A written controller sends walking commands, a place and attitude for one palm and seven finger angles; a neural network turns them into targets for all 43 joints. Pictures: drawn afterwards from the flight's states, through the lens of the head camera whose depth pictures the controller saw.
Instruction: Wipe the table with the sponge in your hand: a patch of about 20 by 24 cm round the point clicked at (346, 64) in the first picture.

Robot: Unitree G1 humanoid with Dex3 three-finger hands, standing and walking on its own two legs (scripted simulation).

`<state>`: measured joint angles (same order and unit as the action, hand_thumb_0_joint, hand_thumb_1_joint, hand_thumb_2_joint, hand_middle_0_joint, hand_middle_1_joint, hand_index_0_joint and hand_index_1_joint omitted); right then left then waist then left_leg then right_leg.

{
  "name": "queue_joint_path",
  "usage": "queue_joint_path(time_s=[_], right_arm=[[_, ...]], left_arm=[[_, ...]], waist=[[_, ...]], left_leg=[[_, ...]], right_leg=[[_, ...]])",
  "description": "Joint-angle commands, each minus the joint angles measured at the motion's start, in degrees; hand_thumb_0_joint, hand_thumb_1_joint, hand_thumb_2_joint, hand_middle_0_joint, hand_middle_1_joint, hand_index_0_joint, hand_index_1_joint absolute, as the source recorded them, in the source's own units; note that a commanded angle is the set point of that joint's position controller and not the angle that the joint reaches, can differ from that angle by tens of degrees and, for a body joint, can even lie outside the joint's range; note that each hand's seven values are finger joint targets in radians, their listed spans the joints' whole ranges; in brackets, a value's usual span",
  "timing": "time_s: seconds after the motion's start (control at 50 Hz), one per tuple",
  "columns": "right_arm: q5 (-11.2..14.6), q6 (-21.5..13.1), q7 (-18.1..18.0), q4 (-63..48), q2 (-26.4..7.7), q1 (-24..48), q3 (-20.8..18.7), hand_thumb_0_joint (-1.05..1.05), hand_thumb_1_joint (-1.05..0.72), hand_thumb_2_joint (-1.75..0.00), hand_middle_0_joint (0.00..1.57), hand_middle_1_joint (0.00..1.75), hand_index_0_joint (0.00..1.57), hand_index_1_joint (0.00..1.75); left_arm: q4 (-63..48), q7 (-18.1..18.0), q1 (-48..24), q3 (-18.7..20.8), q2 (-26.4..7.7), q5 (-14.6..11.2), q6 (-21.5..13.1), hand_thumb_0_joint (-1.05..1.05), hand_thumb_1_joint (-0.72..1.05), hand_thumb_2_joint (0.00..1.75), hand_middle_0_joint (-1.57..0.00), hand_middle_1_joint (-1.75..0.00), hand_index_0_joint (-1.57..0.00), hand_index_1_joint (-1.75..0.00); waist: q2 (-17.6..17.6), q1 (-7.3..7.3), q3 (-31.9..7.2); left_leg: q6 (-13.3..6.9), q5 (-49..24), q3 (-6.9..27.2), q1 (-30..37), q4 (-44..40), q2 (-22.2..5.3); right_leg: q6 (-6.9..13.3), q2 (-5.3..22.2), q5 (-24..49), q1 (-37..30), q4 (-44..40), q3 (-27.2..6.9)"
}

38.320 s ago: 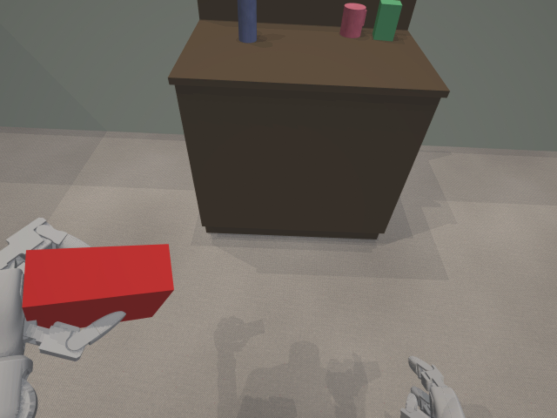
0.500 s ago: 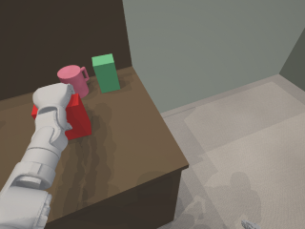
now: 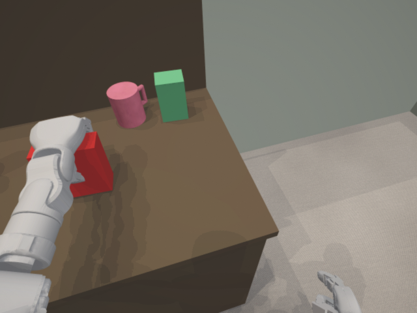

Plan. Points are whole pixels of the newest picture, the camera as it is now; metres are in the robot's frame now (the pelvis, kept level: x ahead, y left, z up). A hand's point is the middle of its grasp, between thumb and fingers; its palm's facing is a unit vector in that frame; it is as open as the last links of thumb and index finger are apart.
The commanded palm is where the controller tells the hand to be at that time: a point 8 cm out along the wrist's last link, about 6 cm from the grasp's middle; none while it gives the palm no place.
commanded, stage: wipe back along the first lane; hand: left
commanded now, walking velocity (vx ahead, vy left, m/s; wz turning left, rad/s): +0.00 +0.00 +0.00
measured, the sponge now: (79, 174) +0.36 +0.32 +0.06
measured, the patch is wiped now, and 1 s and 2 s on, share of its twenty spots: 0.90 0.90 0.95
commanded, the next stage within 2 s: lift the sponge slowly off the table in 1.60 s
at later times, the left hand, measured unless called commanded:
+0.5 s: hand (71, 171) +0.33 +0.30 +0.10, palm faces +0.00 -0.04 -1.00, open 9.7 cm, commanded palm +0.30 +0.29 +0.14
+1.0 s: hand (73, 192) +0.29 +0.27 +0.10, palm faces +0.05 -0.05 -1.00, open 9.7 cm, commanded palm +0.24 +0.27 +0.13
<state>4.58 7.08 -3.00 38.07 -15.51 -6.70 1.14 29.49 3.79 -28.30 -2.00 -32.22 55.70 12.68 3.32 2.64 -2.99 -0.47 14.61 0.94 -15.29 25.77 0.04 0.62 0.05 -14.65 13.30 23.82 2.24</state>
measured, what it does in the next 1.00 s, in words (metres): stands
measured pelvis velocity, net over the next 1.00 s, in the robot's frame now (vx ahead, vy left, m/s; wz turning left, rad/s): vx -0.01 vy -0.01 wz -0.01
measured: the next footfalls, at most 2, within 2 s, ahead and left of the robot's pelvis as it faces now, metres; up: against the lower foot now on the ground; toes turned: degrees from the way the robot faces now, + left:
none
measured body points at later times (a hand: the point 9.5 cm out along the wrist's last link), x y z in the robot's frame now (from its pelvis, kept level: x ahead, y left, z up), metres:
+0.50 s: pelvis -0.01 +0.00 +0.00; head -0.01 -0.03 +0.45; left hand +0.33 +0.30 +0.16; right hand +0.17 -0.24 -0.11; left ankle -0.02 +0.12 -0.74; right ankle -0.03 -0.12 -0.74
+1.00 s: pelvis -0.01 -0.01 +0.00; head -0.01 -0.05 +0.45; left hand +0.28 +0.27 +0.16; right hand +0.21 -0.23 -0.10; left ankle -0.02 +0.12 -0.74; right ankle -0.03 -0.12 -0.74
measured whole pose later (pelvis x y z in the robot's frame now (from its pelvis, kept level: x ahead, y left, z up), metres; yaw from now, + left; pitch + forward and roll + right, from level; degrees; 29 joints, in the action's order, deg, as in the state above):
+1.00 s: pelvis -0.01 -0.01 +0.00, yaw -1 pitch +1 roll +0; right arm 4.5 6.8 -1.2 36.4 -16.1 -4.3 1.4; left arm 2.2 0.2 -4.7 -3.3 -28.2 53.2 20.7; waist 5.5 4.8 -3.4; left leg 0.1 15.6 0.3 -12.5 27.2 -0.4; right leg 1.1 -0.3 -16.2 11.6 26.8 1.5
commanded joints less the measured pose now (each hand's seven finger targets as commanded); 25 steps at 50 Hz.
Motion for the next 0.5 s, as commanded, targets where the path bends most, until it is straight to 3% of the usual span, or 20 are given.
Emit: queue_joint_path(time_s=[0.0, 0.04, 0.08, 0.1, 0.14, 0.22, 0.24, 0.26, 0.28, 0.48], right_arm=[[-0.3, -2.0, 0.2, -7.3, -8.1, 3.3, -3.3, 0.0, -0.9, -0.9, 0.2, 0.3, 0.2, 0.3], [-0.3, -1.8, 0.3, -7.3, -8.4, 3.5, -3.4, 0.0, -0.9, -0.9, 0.2, 0.3, 0.2, 0.3], [-0.3, -1.9, 0.4, -7.8, -8.2, 4.2, -3.5, 0.0, -0.9, -0.9, 0.2, 0.3, 0.2, 0.3], [-0.2, -1.7, 0.5, -7.3, -8.4, 4.1, -3.5, 0.0, -0.9, -0.9, 0.2, 0.3, 0.2, 0.3], [-0.2, -1.6, 0.5, -7.4, -8.5, 4.4, -3.4, 0.0, -0.9, -0.9, 0.2, 0.3, 0.2, 0.3], [-0.1, -1.5, 0.4, -7.1, -8.7, 5.2, -3.3, 0.0, -0.9, -0.9, 0.2, 0.3, 0.2, 0.3], [-0.1, -1.6, 0.4, -7.6, -8.4, 5.6, -3.2, 0.0, -0.9, -0.9, 0.2, 0.3, 0.2, 0.3], [0.0, -1.8, 0.5, -7.8, -8.3, 6.3, -3.2, 0.0, -0.9, -0.9, 0.2, 0.3, 0.2, 0.3], [-0.1, -1.8, 0.5, -7.7, -8.2, 6.1, -3.1, 0.0, -0.9, -0.9, 0.2, 0.3, 0.2, 0.3], [0.2, -1.8, 0.8, -8.5, -8.0, 7.5, -2.6, 0.0, -0.9, -0.9, 0.2, 0.3, 0.2, 0.3]], left_arm=[[-11.5, -1.5, -15.3, 4.4, -13.7, 1.2, -0.4, 0.0, 0.1, 1.3, -1.2, -1.6, -1.2, -1.6], [-12.3, -1.4, -14.0, 3.9, -12.5, 0.3, -0.4, 0.0, 0.1, 1.3, -1.2, -1.6, -1.2, -1.6], [-14.2, -1.5, -10.4, 3.7, -11.4, -0.6, -0.4, 0.0, 0.1, 1.3, -1.2, -1.6, -1.2, -1.6], [-14.1, -1.8, -10.8, 4.7, -12.7, -0.3, -0.1, 0.0, 0.1, 1.3, -1.2, -1.6, -1.2, -1.6], [-13.6, -2.2, -9.4, 4.6, -12.3, -0.5, 0.6, 0.0, 0.1, 1.3, -1.2, -1.6, -1.2, -1.6], [-13.3, -2.8, -7.8, 5.4, -13.3, -0.3, 1.9, 0.0, 0.1, 1.3, -1.2, -1.6, -1.2, -1.6], [-14.9, -2.8, -7.7, 4.1, -11.9, -0.3, 2.0, 0.0, 0.1, 1.3, -1.2, -1.6, -1.2, -1.6], [-15.6, -2.8, -6.3, 5.7, -13.0, -0.7, 2.0, 0.0, 0.1, 1.3, -1.2, -1.6, -1.2, -1.6], [-14.5, -2.6, -4.9, 3.4, -10.6, -0.6, 2.5, 0.0, 0.1, 1.3, -1.2, -1.6, -1.2, -1.6], [-15.0, -1.7, -1.0, 0.8, -7.0, -0.9, 4.4, 0.0, 0.1, 1.3, -1.2, -1.6, -1.2, -1.6]], waist=[[2.0, -0.34, -18.0], [-0.7, -0.76, -17.3], [0.0, -0.22, -16.7], [-0.3, -0.32, -15.8], [-2.0, -0.09, -14.4], [-2.0, 0.26, -13.1], [-1.7, 0.32, -13.8], [-0.4, 0.74, -13.6], [-0.7, 0.42, -12.5], [-3.2, 0.4, -9.6]], left_leg=[[-2.3, -28.1, 0.3, 10.1, 0.5, 1.1], [-2.5, -25.8, 0.1, 9.5, 0.5, 1.0], [-2.5, -25.4, 0.4, 9.5, 0.1, 1.0], [-2.3, -24.2, 0.5, 8.9, -0.2, 1.0], [-2.5, -21.7, 0.4, 7.6, -0.7, 1.0], [-2.5, -18.3, 0.1, 6.1, -1.5, 1.3], [-2.5, -18.2, 0.0, 6.4, -1.6, 1.4], [-2.5, -18.5, 0.5, 6.2, -1.7, 1.3], [-2.5, -17.8, 0.1, 6.4, -1.5, 1.4], [-2.5, -14.0, 0.2, 5.1, -1.7, 1.2]], right_leg=[[3.4, -1.3, 24.6, -5.3, -0.4, -0.1], [3.2, -1.4, 24.2, -5.0, -0.7, -0.1], [3.2, -1.5, 22.7, -5.2, -0.8, -0.1], [3.3, -1.6, 21.6, -4.6, -0.9, 0.1], [3.2, -1.6, 20.1, -4.8, -1.2, 0.0], [3.1, -1.5, 17.2, -4.9, -1.5, -0.2], [3.1, -1.5, 17.4, -5.4, -1.4, -0.3], [3.4, -1.5, 16.9, -5.8, -1.3, -0.3], [3.2, -1.6, 16.4, -5.0, -1.4, -0.2], [3.1, -1.7, 12.9, -3.3, -1.4, -0.2]])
